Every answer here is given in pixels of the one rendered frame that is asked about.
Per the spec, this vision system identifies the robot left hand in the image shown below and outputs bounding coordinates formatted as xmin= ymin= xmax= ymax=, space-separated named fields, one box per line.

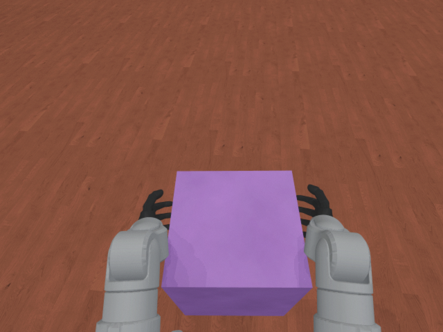
xmin=138 ymin=190 xmax=173 ymax=230

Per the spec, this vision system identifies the robot right hand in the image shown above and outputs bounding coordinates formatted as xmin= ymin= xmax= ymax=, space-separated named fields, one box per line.
xmin=296 ymin=184 xmax=333 ymax=238

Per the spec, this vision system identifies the carton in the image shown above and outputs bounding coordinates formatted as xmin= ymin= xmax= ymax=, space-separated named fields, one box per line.
xmin=161 ymin=171 xmax=313 ymax=316

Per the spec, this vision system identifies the robot right forearm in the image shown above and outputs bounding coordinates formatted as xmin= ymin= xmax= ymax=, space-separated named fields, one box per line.
xmin=304 ymin=215 xmax=381 ymax=332

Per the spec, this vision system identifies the robot left forearm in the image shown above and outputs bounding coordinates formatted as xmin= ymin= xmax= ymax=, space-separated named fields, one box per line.
xmin=96 ymin=217 xmax=169 ymax=332

